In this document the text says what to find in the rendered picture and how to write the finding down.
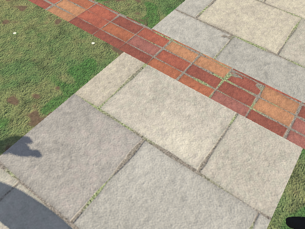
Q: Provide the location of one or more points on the robot right hand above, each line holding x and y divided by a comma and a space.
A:
296, 222

